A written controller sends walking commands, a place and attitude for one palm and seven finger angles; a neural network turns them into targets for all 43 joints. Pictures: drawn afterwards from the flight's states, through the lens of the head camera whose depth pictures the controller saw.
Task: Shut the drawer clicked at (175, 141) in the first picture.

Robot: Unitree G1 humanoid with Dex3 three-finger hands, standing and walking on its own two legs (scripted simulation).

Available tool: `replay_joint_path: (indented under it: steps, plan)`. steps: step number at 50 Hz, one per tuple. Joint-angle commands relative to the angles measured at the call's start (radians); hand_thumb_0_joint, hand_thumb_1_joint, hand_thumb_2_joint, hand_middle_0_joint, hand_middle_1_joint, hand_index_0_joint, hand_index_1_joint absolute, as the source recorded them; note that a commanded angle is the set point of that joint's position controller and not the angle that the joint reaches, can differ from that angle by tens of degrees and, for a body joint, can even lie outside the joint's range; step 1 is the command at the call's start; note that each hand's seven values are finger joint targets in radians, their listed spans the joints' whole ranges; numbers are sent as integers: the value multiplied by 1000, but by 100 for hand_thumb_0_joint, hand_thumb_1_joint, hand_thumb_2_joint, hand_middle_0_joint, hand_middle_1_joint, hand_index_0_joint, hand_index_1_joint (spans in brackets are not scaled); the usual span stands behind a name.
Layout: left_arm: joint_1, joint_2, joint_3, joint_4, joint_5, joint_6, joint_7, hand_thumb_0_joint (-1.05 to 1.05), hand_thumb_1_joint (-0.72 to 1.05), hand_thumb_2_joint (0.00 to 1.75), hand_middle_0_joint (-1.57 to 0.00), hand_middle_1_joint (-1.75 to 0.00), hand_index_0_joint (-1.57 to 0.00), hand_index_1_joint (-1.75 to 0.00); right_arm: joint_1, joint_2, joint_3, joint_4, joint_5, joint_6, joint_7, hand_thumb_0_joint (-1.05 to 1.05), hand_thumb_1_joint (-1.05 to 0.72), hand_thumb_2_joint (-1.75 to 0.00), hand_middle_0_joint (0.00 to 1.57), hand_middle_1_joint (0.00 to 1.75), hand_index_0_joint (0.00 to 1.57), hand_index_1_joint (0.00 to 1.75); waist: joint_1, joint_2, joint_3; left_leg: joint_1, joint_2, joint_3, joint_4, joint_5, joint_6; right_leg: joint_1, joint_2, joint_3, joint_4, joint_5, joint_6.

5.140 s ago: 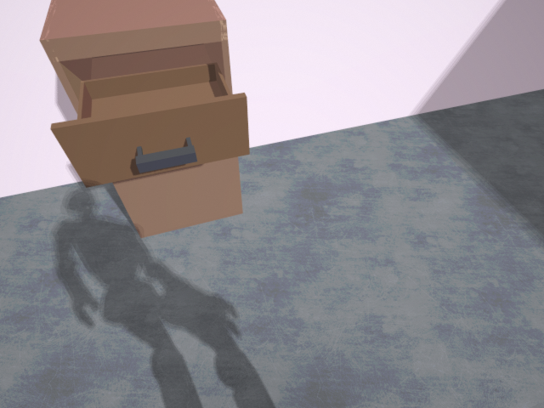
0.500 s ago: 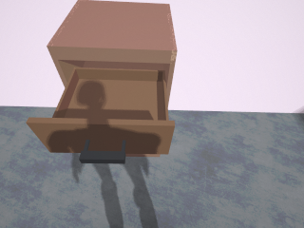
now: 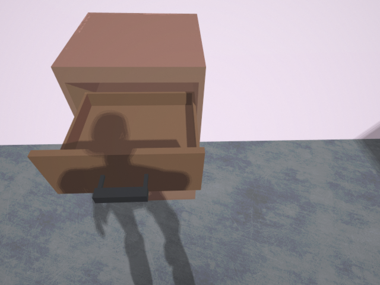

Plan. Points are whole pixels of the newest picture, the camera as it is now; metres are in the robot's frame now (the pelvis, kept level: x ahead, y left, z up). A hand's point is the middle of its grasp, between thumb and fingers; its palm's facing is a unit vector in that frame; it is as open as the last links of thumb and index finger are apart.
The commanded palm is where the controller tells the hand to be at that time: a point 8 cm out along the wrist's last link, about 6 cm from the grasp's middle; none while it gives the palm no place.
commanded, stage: look again from close up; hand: left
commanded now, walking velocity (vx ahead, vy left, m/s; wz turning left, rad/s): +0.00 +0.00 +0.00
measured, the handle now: (122, 186) +0.36 +0.19 -0.06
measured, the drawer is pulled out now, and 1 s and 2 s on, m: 0.30 0.30 0.30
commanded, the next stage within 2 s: shuffle to correct the standing spot in 0.60 s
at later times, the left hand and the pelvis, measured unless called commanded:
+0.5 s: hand out of the picture +0.04 +0.20 -0.18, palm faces +0.03 -0.97 -0.23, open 7.4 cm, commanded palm none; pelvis +0.01 +0.02 -0.01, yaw +1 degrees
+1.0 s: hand out of the picture +0.00 +0.21 -0.18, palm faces -0.03 -0.98 -0.22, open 7.4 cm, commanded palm none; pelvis +0.03 +0.03 -0.01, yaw +0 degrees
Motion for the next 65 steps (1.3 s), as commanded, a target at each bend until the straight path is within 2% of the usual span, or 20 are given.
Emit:
replay_joint_path:
  steps: [1, 2, 3, 4, 6, 8, 15, 22, 34, 41, 46, 51, 53, 55, 56, 58, 59, 62, 64, 65]
  plan:
    - [85, 75, 11, -12, -3, -14, 6, 0, 90, 90, -20, -30, -20, -30, 53, -77, -13, -29, -3, -20, -4, 0, -90, -90, 20, 30, 20, 30, 12, 6, 61, 61, 109, -136, -72, -8, -3, -142, -108, 110, -107, 44, -14]
    - [85, 75, 11, -10, -3, -14, 6, 0, 90, 90, -20, -30, -20, -30, 54, -78, -13, -28, -2, -20, -4, 0, -90, -90, 20, 30, 20, 30, 11, 8, 64, 59, 109, -136, -72, -11, -4, -143, -107, 112, -108, 40, -13]
    - [16, 276, 10, -158, 6, -34, -6, 0, 90, 90, -20, -30, -20, -30, -39, -192, -48, -215, -42, -9, 13, 0, -90, -90, 20, 30, 20, 30, -24, 61, 155, -37, 24, -171, -39, -7, 26, -233, -56, 52, -2, -65, -49]
    - [45, 223, 26, -128, 7, -26, 0, 0, 90, 90, -20, -30, -20, -30, -73, -202, -55, -185, -30, -28, 8, 0, -90, -90, 20, 30, 20, 30, 33, 115, 97, -69, 112, -184, -3, -204, 19, -247, -99, 80, 4, -182, -49]
    - [75, 151, 11, -124, 10, -34, 4, 0, 90, 90, -20, -30, -20, -30, -47, -117, -42, -201, -20, -20, 9, 0, -90, -90, 20, 30, 20, 30, 13, 13, -29, -58, 63, -167, 110, -143, 6, -199, -140, 151, -57, -151, -58]
    - [38, 140, 4, -139, 5, -36, 9, 0, 90, 90, -20, -30, -20, -30, 1, -100, -28, -196, -24, -13, 14, 0, -90, -90, 20, 30, 20, 30, -14, -78, -24, -22, 54, -131, 176, -71, -2, -229, -173, 183, -89, -122, -69]
    - [59, 156, 15, -140, 4, -32, 17, 0, 90, 90, -20, -30, -20, -30, -45, -155, -28, -185, -13, -27, 7, 0, -90, -90, 20, 30, 20, 30, 15, 24, -36, 25, 102, -146, 145, 243, 25, -106, -114, 82, 54, 267, -21]
    - [21, 178, 14, -154, 7, -20, 13, 0, 90, 90, -20, -30, -20, -30, -122, -186, -25, -190, -12, -19, 12, 0, -90, -90, 20, 30, 20, 30, 19, 12, 24, 31, 101, -153, 76, 138, 27, -122, -109, 83, 17, 153, -5]
    - [10, 181, 7, -122, 6, -15, 8, 0, 90, 90, -20, -30, -20, -30, -137, -196, -15, -149, -8, -24, 15, 0, -90, -90, 20, 30, 20, 30, 21, 16, -3, 91, 106, -155, 10, 146, 26, -82, -118, 75, -21, 136, 11]
    - [34, 147, 4, -89, 17, 2, -5, 0, 90, 90, -20, -30, -20, -30, -81, -223, -28, -114, -13, -10, 13, 0, -90, -90, 20, 30, 20, 30, 11, 81, 76, 38, 179, -294, -157, -305, 65, -155, -70, -30, 77, -123, 19]
    - [38, 137, 5, -88, 20, 2, -12, 0, 90, 90, -20, -30, -20, -30, -2, -223, -41, -100, -16, -14, 1, 0, -90, -90, 20, 30, 20, 30, 0, 77, 35, 106, 247, -377, -138, -163, 133, -244, -72, -41, 202, -164, 15]
    - [53, 114, 15, -86, 18, 3, -20, 0, 90, 90, -20, -30, -20, -30, 2, -212, -44, -95, -20, -18, -6, 0, -90, -90, 20, 30, 20, 30, 20, 67, 5, 19, 250, -337, -83, -88, 142, -177, -74, -36, 169, -120, 7]
    - [85, 123, 18, -71, 17, -1, -18, 0, 90, 90, -20, -30, -20, -30, -21, -177, -37, -103, -15, -18, -2, 0, -90, -90, 20, 30, 20, 30, 40, 22, 27, -132, 166, -255, -29, -178, 82, -31, -95, -4, 18, -32, -10]
    - [131, 163, 25, -50, 13, -9, -5, 0, 90, 90, -20, -30, -20, -30, -41, -114, -21, -113, -15, -14, 4, 0, -90, -90, 20, 30, 20, 30, 54, -183, 86, -270, 18, -70, 190, -208, 20, 47, -225, 166, -113, -83, -89]
    - [157, 178, 30, -46, 11, -13, 2, 0, 90, 90, -20, -30, -20, -30, -63, -102, -23, -121, -15, -8, 5, 0, -90, -90, 20, 30, 20, 30, 59, -242, 97, -299, 5, -18, 346, -285, 3, 32, -324, 262, -180, -39, -158]
    - [141, 155, 27, -49, 17, -18, 8, 0, 90, 90, -20, -30, -20, -30, -78, -93, -31, -121, -15, -7, 7, 0, -90, -90, 20, 30, 20, 30, 42, -94, 110, -335, 37, -32, 566, -384, -1, 14, -356, 253, -180, 139, -241]
    - [117, 146, 27, -51, 20, -22, 10, 0, 90, 90, -20, -30, -20, -30, -77, -83, -28, -116, -14, -11, 8, 0, -90, -90, 20, 30, 20, 30, 29, -42, 108, -334, 49, -44, 584, -380, -5, 32, -343, 194, -136, 317, -244]
    - [61, 150, 25, -60, 19, -26, 13, 0, 90, 90, -20, -30, -20, -30, -37, -48, -11, -94, -6, -14, 7, 0, -90, -90, 20, 30, 20, 30, 5, -12, 28, -160, 41, -21, 312, -288, -31, 71, -280, 37, 19, 746, -175]
    - [29, 147, 23, -60, -1, -25, 12, 0, 90, 90, -20, -30, -20, -30, 20, -53, -4, -64, -7, -17, 5, 0, -90, -90, 20, 30, 20, 30, -19, -34, 2, 46, 24, -8, 73, 57, -33, 4, -204, -26, 127, 760, -77]
    - [30, 129, 22, -70, -6, -22, 9, 0, 90, 90, -20, -30, -20, -30, 36, -102, -11, -62, -9, -23, -1, 0, -90, -90, 20, 30, 20, 30, -11, 0, -16, 132, 94, -72, 67, 390, -6, -51, -160, -45, 173, 649, -18]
